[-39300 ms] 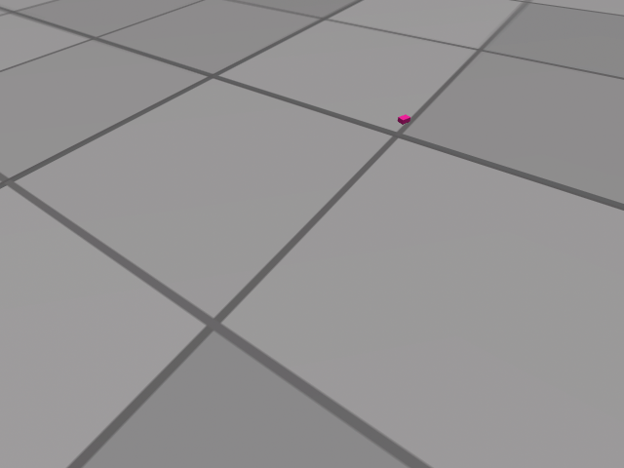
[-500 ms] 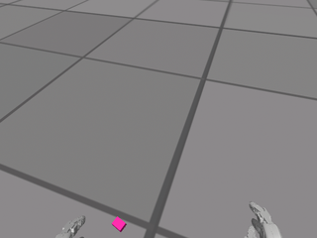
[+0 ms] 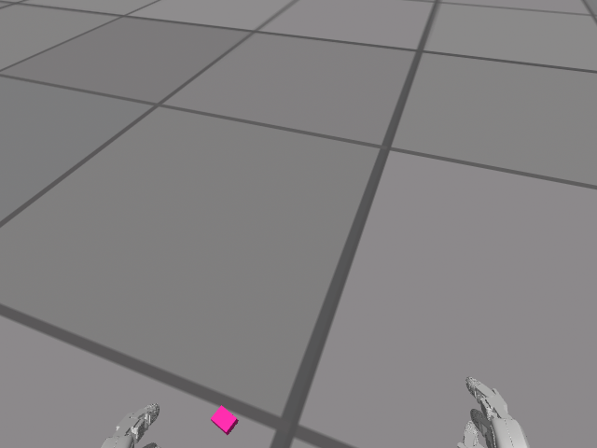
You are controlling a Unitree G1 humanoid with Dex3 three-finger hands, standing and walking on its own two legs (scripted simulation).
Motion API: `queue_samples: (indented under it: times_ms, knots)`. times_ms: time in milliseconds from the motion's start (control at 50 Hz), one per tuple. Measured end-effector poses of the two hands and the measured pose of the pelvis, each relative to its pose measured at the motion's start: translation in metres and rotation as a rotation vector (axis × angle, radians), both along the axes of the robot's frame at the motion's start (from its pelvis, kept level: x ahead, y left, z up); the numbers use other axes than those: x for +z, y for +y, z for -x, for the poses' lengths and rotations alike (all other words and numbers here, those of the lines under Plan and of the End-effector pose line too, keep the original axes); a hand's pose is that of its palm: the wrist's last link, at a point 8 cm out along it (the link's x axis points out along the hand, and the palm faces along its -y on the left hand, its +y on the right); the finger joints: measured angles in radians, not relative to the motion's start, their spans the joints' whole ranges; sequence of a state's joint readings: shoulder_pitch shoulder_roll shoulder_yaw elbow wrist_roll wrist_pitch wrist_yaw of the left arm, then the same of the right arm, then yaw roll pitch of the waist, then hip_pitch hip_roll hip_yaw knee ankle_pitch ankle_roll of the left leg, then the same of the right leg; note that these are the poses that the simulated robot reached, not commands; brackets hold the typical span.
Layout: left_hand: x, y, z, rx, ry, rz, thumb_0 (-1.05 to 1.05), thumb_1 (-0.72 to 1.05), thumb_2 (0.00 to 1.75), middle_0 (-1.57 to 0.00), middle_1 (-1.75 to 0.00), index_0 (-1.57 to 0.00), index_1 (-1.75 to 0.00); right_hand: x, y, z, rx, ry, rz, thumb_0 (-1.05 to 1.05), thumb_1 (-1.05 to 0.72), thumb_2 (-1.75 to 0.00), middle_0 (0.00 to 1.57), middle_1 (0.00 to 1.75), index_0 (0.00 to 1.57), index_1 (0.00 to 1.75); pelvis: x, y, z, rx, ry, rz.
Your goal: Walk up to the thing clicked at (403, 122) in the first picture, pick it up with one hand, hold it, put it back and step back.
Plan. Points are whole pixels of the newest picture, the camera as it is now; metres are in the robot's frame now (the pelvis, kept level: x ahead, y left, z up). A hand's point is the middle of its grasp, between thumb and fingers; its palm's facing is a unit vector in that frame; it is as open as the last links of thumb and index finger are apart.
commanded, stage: home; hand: left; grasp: from above
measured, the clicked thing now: (224, 420) +0.42 +0.23 -0.70
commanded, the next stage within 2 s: stand in 0.66 s
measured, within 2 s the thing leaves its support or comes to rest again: neither
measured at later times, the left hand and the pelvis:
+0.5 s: hand out of the picture +0.16 +0.18 -0.05, palm faces +0.05 -0.98 -0.20, open 7.4 cm; pelvis +0.00 +0.00 +0.00, yaw +0 degrees
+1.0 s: hand out of the picture +0.12 +0.23 -0.10, palm faces +0.01 -0.94 -0.34, open 7.4 cm; pelvis -0.01 +0.00 +0.02, yaw +0 degrees
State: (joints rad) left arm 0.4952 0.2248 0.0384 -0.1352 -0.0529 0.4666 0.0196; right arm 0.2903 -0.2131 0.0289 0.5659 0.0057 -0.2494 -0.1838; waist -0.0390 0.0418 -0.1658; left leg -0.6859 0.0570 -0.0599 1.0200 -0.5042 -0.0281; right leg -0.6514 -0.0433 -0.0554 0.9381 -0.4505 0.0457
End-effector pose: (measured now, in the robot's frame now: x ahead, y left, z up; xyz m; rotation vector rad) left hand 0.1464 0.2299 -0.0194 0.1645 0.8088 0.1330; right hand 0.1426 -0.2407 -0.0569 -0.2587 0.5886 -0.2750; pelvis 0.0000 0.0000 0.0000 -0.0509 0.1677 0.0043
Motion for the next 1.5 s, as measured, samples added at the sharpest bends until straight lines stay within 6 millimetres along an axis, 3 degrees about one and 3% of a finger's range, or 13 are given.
queue_samples:
  times_ms: [760,840,920,1040,1200,1320,1500]
  knots:
    - [0.001,-0.001,0.004,-0.002,-0.007,-0.004,0.01,0.9,0.9,-0.2,-0.3,-0.2,-0.3,0.0,-0.001,0.003,-0.002,-0.014,-0.003,0.01,-0.9,-0.9,0.21,0.3,0.21,0.3,-0.002,-0.001,0.004,0.0,-0.003,0.002]
    - [-0.02,0.011,0.001,-0.045,-0.033,-0.097,0.01,0.9,0.9,-0.2,-0.3,-0.2,-0.3,-0.016,-0.007,0.01,0.14,0.212,0.048,0.01,-0.9,-0.9,0.21,0.3,0.21,0.3,0.006,-0.002,0.013,-0.003,-0.091,-0.027]
    - [-0.038,0.03,0.017,-0.036,0.05,-0.135,0.01,0.9,0.9,-0.2,-0.3,-0.2,-0.3,-0.021,-0.023,0.028,0.14,0.367,0.026,0.01,-0.9,-0.9,0.21,0.3,0.21,0.3,0.014,-0.003,0.016,-0.003,-0.134,-0.046]
    - [-0.054,0.05,0.058,0.019,0.214,-0.142,0.01,0.9,0.9,-0.2,-0.3,-0.2,-0.3,-0.018,-0.042,0.057,0.056,0.481,0.009,0.01,-0.91,-0.9,0.21,0.3,0.21,0.3,0.025,-0.001,0.012,-0.005,-0.164,-0.044]
    - [-0.061,0.054,0.101,0.075,0.373,-0.119,0.01,0.9,0.9,-0.2,-0.3,-0.2,-0.3,-0.015,-0.043,0.078,-0.003,0.576,-0.015,0.01,-0.91,-0.9,0.2,0.3,0.21,0.3,0.039,0.002,0.005,-0.001,-0.197,-0.039]
    - [-0.056,0.051,0.115,0.095,0.429,-0.108,0.01,0.9,0.9,-0.2,-0.3,-0.2,-0.3,-0.014,-0.034,0.081,-0.004,0.605,-0.047,0.0,-0.91,-0.9,0.2,0.3,0.21,0.3,0.049,0.002,0.004,0.001,-0.215,-0.041]
    - [-0.046,0.052,0.117,0.099,0.45,-0.121,0.01,0.9,0.9,-0.2,-0.3,-0.2,-0.3,-0.012,-0.033,0.081,-0.007,0.613,-0.075,0.0,-0.91,-0.9,0.21,0.3,0.21,0.3,0.059,-0.001,0.006,0.0,-0.236,-0.046]
